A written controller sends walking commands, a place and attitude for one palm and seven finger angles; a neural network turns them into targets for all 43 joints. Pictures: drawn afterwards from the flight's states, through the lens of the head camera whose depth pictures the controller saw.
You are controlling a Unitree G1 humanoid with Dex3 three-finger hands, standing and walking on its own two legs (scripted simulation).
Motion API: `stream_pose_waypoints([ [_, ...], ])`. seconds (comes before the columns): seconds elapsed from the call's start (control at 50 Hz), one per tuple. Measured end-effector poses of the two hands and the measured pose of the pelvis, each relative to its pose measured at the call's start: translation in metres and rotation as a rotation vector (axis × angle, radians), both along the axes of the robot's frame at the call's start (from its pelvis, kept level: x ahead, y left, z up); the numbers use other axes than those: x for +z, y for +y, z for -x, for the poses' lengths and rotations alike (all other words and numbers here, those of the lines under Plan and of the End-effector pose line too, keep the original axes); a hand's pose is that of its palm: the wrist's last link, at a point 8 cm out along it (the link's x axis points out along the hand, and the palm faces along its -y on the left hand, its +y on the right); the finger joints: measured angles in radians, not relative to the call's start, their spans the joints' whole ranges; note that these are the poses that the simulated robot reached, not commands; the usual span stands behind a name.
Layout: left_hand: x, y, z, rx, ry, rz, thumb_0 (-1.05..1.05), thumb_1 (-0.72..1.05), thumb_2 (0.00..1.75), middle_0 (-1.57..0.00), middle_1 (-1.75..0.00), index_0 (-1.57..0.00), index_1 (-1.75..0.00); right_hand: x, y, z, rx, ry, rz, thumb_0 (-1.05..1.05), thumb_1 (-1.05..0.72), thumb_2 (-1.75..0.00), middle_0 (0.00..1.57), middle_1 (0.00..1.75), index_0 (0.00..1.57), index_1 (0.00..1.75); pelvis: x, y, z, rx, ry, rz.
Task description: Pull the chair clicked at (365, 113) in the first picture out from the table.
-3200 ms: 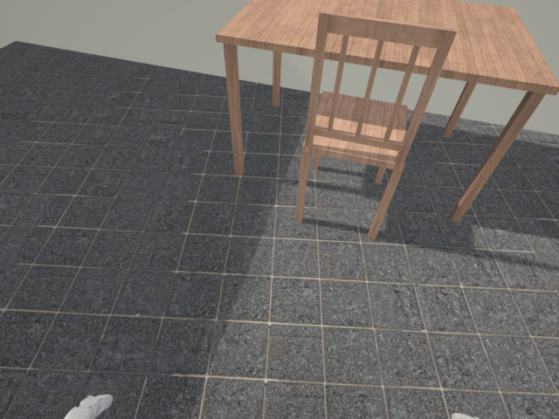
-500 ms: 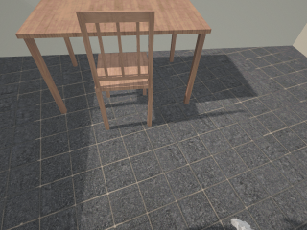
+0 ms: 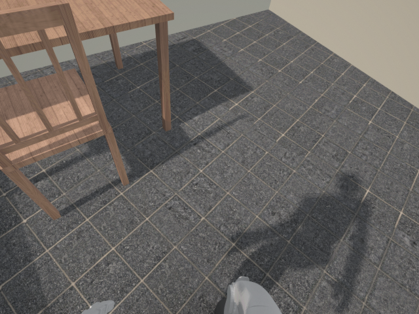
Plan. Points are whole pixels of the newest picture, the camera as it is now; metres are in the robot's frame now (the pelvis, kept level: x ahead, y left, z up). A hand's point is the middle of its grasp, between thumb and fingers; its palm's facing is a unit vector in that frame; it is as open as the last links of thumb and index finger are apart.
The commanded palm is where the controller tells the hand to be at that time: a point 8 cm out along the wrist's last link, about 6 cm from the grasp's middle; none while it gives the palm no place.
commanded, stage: walk to a spot facing it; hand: left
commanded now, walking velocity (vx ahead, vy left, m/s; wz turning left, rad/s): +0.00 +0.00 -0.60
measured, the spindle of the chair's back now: (27, 91) +0.67 +0.53 -0.07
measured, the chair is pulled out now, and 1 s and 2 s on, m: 0.00 0.00 0.00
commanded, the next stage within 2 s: none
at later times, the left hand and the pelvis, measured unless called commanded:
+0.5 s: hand (107, 245) +0.28 +0.23 -0.17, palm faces -0.20 -0.94 -0.26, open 7.3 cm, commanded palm none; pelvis +0.15 +0.05 +0.00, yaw -17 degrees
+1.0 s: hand (146, 207) +0.37 +0.16 -0.16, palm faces -0.58 -0.78 -0.23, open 7.3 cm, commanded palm none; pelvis +0.18 +0.05 +0.00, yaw -37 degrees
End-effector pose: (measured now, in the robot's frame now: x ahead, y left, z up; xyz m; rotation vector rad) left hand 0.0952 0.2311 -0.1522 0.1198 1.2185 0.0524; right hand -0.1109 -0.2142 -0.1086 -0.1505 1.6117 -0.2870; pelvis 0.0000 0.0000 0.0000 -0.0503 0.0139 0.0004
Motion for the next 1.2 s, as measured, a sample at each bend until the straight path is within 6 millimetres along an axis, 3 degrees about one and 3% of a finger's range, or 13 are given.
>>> stream_pose_waypoints([
  [0.08,-0.008,-0.026,-0.069,-0.099,-0.04,0.017,0.01,0.92,0.9,-0.2,-0.3,-0.2,-0.3,-0.008,0.012,-0.002,-0.105,0.071,-0.028,0.01,-0.9,-0.9,0.2,0.3,0.2,0.3,-0.011,-0.004,-0.034,-0.06,0.004,-0.018],
  [0.14,-0.011,-0.037,-0.108,-0.125,-0.1,0.011,0.01,0.91,0.9,-0.2,-0.3,-0.2,-0.3,-0.021,0.011,-0.025,-0.147,0.077,-0.049,0.01,-0.9,-0.9,0.2,0.3,0.2,0.3,-0.02,-0.008,-0.061,-0.086,0.005,-0.033],
  [0.24,0.001,-0.028,-0.131,-0.142,-0.075,-0.043,0.01,0.91,0.9,-0.21,-0.3,-0.21,-0.3,-0.032,-0.005,-0.127,-0.131,-0.135,-0.026,0.01,-0.9,-0.9,0.2,0.3,0.2,0.3,-0.01,-0.006,-0.088,-0.143,-0.024,-0.034],
  [0.32,0.015,-0.008,-0.143,-0.173,-0.032,-0.102,0.01,0.92,0.9,-0.21,-0.3,-0.21,-0.3,-0.027,-0.015,-0.222,-0.095,-0.363,-0.002,0.01,-0.9,-0.9,0.2,0.3,0.2,0.3,-0.002,0.004,-0.107,-0.187,-0.012,-0.046],
  [0.38,0.023,0.01,-0.155,-0.187,-0.02,-0.129,0.01,0.92,0.9,-0.21,-0.3,-0.21,-0.3,-0.021,-0.015,-0.278,-0.071,-0.489,0.007,0.0,-0.9,-0.9,0.2,0.3,0.2,0.3,0.0,0.016,-0.121,-0.224,-0.003,-0.054],
  [0.46,0.025,0.036,-0.174,-0.189,-0.019,-0.145,0.01,0.91,0.9,-0.21,-0.3,-0.21,-0.3,-0.013,-0.006,-0.328,-0.045,-0.576,0.024,0.0,-0.9,-0.9,0.2,0.3,0.2,0.3,-0.001,0.035,-0.141,-0.272,0.004,-0.055],
  [0.54,0.011,0.064,-0.194,-0.182,-0.013,-0.14,0.01,0.91,0.9,-0.21,-0.3,-0.21,-0.3,-0.009,0.007,-0.354,-0.038,-0.603,0.068,0.0,-0.9,-0.9,0.2,0.3,0.2,0.3,-0.01,0.056,-0.163,-0.314,0.006,-0.038],
  [0.64,0.005,0.08,-0.218,-0.238,0.021,-0.132,0.01,0.91,0.9,-0.2,-0.3,-0.2,-0.3,0.006,0.023,-0.339,-0.082,-0.573,0.109,0.0,-0.9,-0.9,0.2,0.3,0.21,0.3,-0.004,0.069,-0.179,-0.401,-0.013,-0.031],
  [0.78,0.014,0.065,-0.248,-0.359,0.046,-0.094,0.01,0.92,0.9,-0.2,-0.3,-0.2,-0.3,0.011,0.037,-0.277,-0.238,-0.462,0.139,0.0,-0.9,-0.9,0.2,0.3,0.21,0.3,0.008,0.078,-0.186,-0.486,-0.014,-0.007],
  [0.9,0.019,0.024,-0.275,-0.492,0.033,-0.088,0.01,0.91,0.9,-0.2,-0.3,-0.2,-0.3,-0.004,0.047,-0.209,-0.408,-0.362,0.124,0.0,-0.9,-0.9,0.2,0.3,0.21,0.3,0.007,0.072,-0.184,-0.577,-0.017,-0.02],
  [1.06,0.028,-0.059,-0.313,-0.68,-0.123,-0.124,0.01,0.91,0.9,-0.2,-0.3,-0.2,-0.3,-0.049,0.049,-0.122,-0.605,-0.252,0.061,0.01,-0.9,-0.9,0.2,0.3,0.2,0.3,-0.014,0.044,-0.169,-0.687,-0.022,-0.052],
  [1.12,0.04,-0.077,-0.316,-0.703,-0.158,-0.133,0.01,0.91,0.9,-0.2,-0.3,-0.2,-0.3,-0.049,0.049,-0.112,-0.642,-0.232,0.05,0.01,-0.9,-0.9,0.2,0.3,0.2,0.3,-0.008,0.037,-0.165,-0.711,-0.03,-0.057],
  [1.2,0.049,-0.09,-0.316,-0.737,-0.159,-0.139,0.01,0.91,0.9,-0.21,-0.3,-0.21,-0.3,-0.038,0.041,-0.118,-0.673,-0.287,0.064,0.01,-0.91,-0.9,0.2,0.3,0.2,0.3,0.002,0.03,-0.162,-0.762,-0.037,-0.07],
])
